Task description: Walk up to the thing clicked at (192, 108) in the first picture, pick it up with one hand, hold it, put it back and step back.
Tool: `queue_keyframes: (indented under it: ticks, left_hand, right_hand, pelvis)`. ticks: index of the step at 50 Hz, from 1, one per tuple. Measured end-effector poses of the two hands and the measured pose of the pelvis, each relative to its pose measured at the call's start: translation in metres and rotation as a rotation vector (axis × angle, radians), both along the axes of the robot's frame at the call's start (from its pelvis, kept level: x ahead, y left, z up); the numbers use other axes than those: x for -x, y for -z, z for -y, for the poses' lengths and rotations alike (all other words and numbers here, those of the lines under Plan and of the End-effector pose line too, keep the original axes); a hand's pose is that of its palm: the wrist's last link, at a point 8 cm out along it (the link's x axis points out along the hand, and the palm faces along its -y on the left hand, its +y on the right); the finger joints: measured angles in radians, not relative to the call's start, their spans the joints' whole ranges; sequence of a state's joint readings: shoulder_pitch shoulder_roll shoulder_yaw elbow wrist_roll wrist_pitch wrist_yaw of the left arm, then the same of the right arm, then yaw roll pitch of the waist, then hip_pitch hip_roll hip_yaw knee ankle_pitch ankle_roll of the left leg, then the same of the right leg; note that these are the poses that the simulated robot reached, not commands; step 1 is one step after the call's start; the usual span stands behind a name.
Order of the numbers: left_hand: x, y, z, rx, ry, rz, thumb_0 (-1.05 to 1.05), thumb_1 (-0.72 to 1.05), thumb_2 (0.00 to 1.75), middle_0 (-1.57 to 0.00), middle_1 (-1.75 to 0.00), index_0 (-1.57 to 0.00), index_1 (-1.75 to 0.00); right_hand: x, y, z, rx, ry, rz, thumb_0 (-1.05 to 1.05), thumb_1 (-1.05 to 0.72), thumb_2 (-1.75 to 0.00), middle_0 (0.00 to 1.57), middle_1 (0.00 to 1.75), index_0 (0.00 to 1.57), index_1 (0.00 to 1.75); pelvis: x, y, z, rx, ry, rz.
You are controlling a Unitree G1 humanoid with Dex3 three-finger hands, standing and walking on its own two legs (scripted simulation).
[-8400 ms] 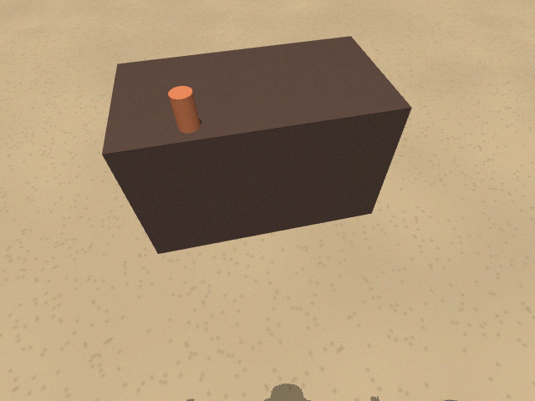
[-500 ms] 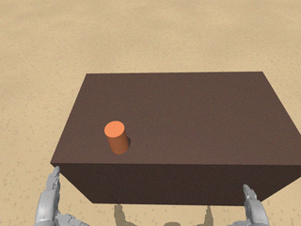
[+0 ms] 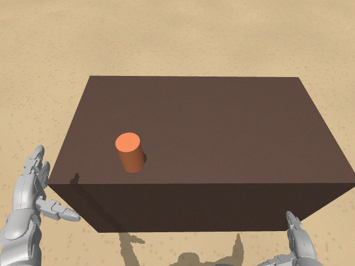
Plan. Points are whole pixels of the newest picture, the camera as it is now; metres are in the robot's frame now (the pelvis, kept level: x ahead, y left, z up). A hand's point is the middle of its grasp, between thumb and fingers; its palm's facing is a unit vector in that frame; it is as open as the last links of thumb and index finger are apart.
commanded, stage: go down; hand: left
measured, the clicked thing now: (131, 153) +0.45 +0.16 -0.10
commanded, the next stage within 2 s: none
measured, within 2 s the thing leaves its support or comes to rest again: neither
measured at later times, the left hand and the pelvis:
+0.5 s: hand (54, 156) +0.36 +0.31 +0.03, palm faces +0.13 -0.99 +0.01, open 17.6 cm; pelvis +0.00 +0.01 -0.02, yaw -1 degrees
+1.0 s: hand (51, 145) +0.39 +0.33 +0.02, palm faces +0.10 -0.99 +0.02, open 17.6 cm; pelvis +0.00 +0.01 -0.05, yaw -1 degrees
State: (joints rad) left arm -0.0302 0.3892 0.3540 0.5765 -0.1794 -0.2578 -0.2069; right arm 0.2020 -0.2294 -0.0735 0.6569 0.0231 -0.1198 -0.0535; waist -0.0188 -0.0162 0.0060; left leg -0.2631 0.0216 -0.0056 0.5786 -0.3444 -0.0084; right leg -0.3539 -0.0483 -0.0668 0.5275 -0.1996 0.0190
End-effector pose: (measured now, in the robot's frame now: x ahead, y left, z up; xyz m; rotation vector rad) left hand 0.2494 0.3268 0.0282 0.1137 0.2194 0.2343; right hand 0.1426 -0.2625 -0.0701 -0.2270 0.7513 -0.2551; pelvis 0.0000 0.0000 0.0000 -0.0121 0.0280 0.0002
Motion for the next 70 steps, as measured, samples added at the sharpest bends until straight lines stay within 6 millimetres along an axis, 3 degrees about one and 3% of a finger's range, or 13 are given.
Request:
queue_keyframes:
  ticks: [11,25,46,70]
  left_hand:
    - [-0.042,0.002,-0.019,0.079,0.062,0.079,-0.02,-0.60,0.05,-0.06,-0.06,-0.08,-0.05]
    - [-0.080,0.001,-0.037,0.118,0.100,0.170,-0.02,-0.60,0.04,-0.07,-0.06,-0.08,-0.05]
    - [-0.111,0.002,-0.055,0.123,0.123,0.178,-0.02,-0.61,0.06,-0.06,-0.06,-0.07,-0.06]
    - [-0.132,0.008,-0.065,0.135,0.125,0.173,-0.02,-0.60,0.08,-0.06,-0.05,-0.06,-0.06]
  right_hand:
    - [0.007,0.007,-0.006,0.023,-0.004,-0.015,-0.01,0.48,-0.06,0.05,0.05,0.06,0.05]
    - [0.004,0.007,-0.009,0.065,-0.046,0.012,-0.01,0.50,-0.06,0.05,0.05,0.06,0.05]
    - [0.005,0.014,-0.018,0.079,-0.108,0.049,-0.01,0.52,-0.06,0.05,0.05,0.06,0.05]
    - [0.011,0.014,-0.024,0.098,-0.132,0.074,-0.01,0.53,-0.06,0.05,0.05,0.06,0.05]
  pelvis:
    - [0.004,0.009,-0.009,0.004,0.012,-0.074]
    - [0.002,0.024,-0.010,0.015,0.013,-0.163]
    - [0.003,0.045,-0.008,0.024,0.008,-0.240]
    - [0.007,0.058,-0.008,0.034,0.011,-0.286]
